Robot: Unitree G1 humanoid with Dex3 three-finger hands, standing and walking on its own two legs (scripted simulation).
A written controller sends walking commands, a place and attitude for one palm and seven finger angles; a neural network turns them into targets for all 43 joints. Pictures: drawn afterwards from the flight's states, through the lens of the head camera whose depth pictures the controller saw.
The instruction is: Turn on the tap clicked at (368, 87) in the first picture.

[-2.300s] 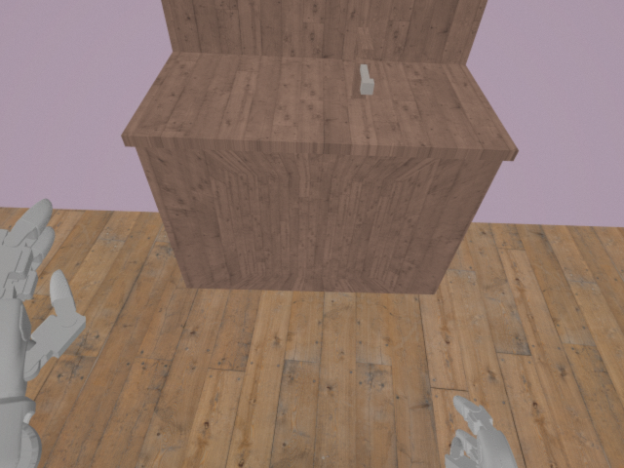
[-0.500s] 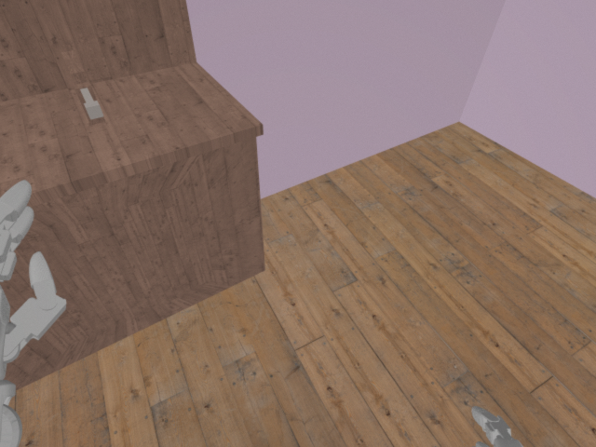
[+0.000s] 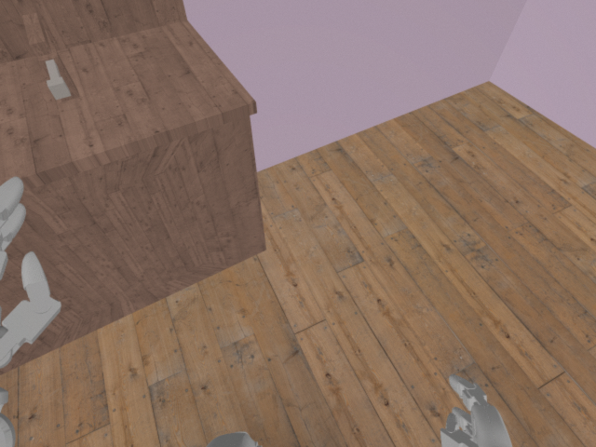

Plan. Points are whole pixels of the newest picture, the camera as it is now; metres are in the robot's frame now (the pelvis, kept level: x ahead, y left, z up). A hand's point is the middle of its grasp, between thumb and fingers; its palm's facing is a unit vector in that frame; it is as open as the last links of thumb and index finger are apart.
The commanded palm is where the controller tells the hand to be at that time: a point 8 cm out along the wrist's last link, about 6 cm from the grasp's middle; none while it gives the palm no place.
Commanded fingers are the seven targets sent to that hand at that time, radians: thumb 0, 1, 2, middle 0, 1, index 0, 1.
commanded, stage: turn to face it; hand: left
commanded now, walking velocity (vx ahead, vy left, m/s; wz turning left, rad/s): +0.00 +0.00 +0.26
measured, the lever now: (58, 88) +0.70 +0.50 +0.07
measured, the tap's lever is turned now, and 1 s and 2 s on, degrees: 0 0 0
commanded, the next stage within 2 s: take the last steps up to it in 0.20 s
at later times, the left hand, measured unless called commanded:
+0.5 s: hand (41, 360) +0.17 +0.22 +0.17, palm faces +0.52 -0.77 -0.36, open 7.4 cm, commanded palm +0.11 +0.26 +0.18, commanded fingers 0.00 0.90 0.90 -0.20 -0.30 -0.20 -0.30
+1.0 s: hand (21, 332) +0.19 +0.24 +0.17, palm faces +0.54 -0.71 -0.44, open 7.4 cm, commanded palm +0.13 +0.28 +0.18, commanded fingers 0.00 0.90 0.90 -0.20 -0.30 -0.20 -0.30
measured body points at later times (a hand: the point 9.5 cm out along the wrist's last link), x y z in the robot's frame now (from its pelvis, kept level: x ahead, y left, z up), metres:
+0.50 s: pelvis -0.01 -0.04 +0.00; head +0.00 -0.04 +0.45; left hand +0.14 +0.26 +0.19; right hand +0.18 -0.23 -0.10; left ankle -0.01 +0.09 -0.68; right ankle +0.00 -0.15 -0.73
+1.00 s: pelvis +0.03 -0.03 -0.01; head +0.03 -0.04 +0.44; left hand +0.16 +0.28 +0.20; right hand +0.21 -0.20 -0.11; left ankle -0.01 +0.09 -0.73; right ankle +0.08 -0.12 -0.73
